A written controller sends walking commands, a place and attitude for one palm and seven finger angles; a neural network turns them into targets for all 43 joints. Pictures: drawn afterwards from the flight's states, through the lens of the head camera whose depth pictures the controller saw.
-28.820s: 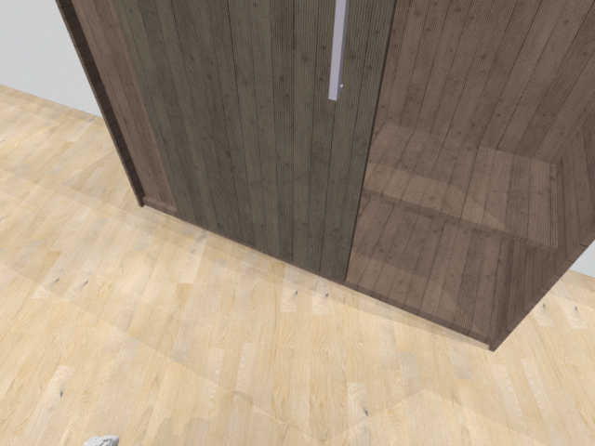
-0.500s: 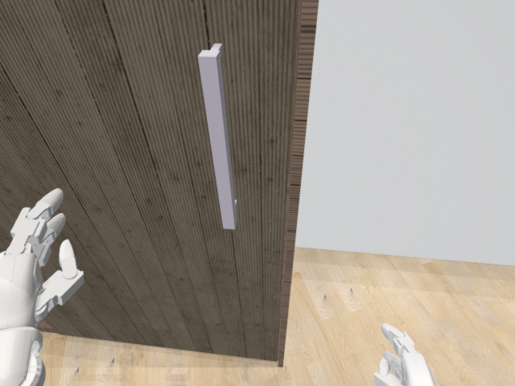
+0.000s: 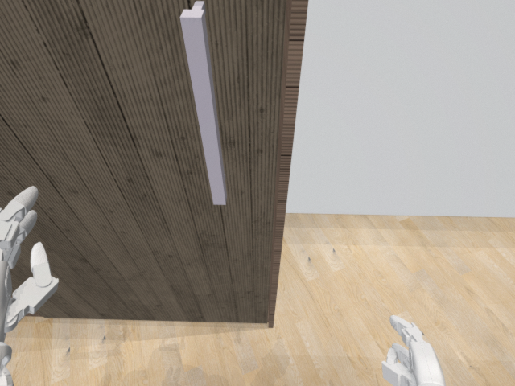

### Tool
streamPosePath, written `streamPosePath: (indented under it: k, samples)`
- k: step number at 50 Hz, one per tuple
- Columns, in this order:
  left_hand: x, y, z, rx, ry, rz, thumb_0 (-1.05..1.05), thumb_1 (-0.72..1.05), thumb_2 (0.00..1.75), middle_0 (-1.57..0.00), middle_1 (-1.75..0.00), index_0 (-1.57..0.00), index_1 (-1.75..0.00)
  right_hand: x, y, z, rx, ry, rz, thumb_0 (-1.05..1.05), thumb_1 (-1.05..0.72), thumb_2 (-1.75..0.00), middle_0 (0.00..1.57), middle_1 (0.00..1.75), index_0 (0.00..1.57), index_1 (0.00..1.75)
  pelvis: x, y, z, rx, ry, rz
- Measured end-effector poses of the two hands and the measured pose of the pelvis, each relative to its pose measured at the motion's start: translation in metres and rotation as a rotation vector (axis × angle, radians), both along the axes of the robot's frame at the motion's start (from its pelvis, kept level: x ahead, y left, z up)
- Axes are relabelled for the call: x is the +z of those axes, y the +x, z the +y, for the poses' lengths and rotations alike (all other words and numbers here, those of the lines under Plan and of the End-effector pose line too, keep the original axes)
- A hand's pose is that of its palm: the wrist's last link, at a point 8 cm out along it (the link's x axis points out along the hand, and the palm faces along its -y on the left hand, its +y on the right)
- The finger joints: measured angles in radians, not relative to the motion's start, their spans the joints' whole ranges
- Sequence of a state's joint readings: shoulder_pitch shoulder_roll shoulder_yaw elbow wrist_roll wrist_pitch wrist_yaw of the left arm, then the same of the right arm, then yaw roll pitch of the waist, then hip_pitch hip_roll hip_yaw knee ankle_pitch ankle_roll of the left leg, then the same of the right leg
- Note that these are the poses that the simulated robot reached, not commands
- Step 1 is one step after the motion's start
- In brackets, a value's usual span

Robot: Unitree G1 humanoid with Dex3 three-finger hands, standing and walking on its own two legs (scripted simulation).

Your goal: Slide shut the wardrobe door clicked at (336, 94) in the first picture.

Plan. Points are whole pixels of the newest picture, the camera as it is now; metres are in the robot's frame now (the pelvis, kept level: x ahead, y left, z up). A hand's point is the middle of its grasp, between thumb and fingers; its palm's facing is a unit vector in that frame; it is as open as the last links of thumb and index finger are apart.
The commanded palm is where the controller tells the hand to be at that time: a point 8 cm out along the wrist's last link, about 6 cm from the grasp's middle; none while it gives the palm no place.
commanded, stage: step back with the hand held close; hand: left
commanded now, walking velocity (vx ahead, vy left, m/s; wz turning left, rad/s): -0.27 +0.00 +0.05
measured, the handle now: (211, 122) +0.41 +0.10 +0.21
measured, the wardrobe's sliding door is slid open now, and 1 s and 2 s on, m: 0.00 0.00 0.00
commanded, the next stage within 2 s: stop stepping back and stand still in 0.98 s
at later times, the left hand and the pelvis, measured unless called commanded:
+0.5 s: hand out of the picture +0.13 +0.27 +0.16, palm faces +0.47 -0.77 -0.42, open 7.4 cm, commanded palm +0.05 +0.31 +0.18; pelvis -0.07 +0.00 -0.01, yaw +3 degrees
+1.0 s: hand out of the picture +0.05 +0.31 +0.17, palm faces +0.46 -0.79 -0.41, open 7.4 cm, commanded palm -0.02 +0.34 +0.18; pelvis -0.15 +0.04 -0.02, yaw +2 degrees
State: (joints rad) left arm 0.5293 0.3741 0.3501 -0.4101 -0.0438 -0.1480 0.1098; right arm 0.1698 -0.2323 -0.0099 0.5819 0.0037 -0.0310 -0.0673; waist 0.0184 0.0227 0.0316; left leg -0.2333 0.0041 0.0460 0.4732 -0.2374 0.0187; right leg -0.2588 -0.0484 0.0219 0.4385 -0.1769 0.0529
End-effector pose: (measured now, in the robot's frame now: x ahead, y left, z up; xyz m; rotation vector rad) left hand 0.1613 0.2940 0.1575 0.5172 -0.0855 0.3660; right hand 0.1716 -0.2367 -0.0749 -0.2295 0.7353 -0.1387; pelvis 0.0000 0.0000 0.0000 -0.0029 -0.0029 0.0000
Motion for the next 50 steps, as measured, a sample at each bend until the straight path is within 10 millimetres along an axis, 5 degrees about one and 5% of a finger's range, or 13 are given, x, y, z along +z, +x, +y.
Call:
streamPosePath:
  k: [11,21,29,40,50]
  samples:
    - [0.035,-0.046,0.009,0.007,0.114,-0.241,0.02,0.89,0.9,-0.22,-0.3,-0.22,-0.31,0.003,-0.03,0.013,0.043,-0.018,-0.047,0.01,-0.9,-0.9,0.2,0.3,0.2,0.3,-0.012,-0.032,-0.002,0.018,-0.003,-0.021]
    - [0.009,-0.068,0.012,0.02,0.017,-0.227,0.02,0.89,0.9,-0.21,-0.3,-0.21,-0.31,-0.009,-0.07,0.012,0.045,-0.042,-0.006,0.01,-0.9,-0.9,0.21,0.3,0.2,0.3,-0.017,-0.062,0.006,0.021,-0.023,-0.006]
    - [0.033,-0.091,0.015,0.005,0.145,-0.285,0.02,0.89,0.9,-0.22,-0.3,-0.22,-0.31,-0.007,-0.1,0.013,0.041,-0.035,0.013,0.01,-0.9,-0.9,0.21,0.3,0.2,0.3,-0.015,-0.074,-0.002,0.048,-0.048,0.033]
    - [0.02,-0.117,-0.003,-0.11,0.068,-0.222,0.02,0.89,0.9,-0.22,-0.3,-0.22,-0.31,-0.002,-0.12,0.007,0.011,-0.041,-0.023,0.01,-0.9,-0.9,0.21,0.3,0.2,0.3,-0.014,-0.118,0.002,0.016,-0.052,0.006]
    - [0.025,-0.156,0.055,-0.053,0.09,-0.317,0.02,0.88,0.9,-0.22,-0.3,-0.22,-0.31,0.009,-0.162,0.032,0.003,-0.122,-0.03,0.01,-0.9,-0.9,0.2,0.3,0.2,0.3,-0.016,-0.149,0.037,0.036,-0.108,-0.008]
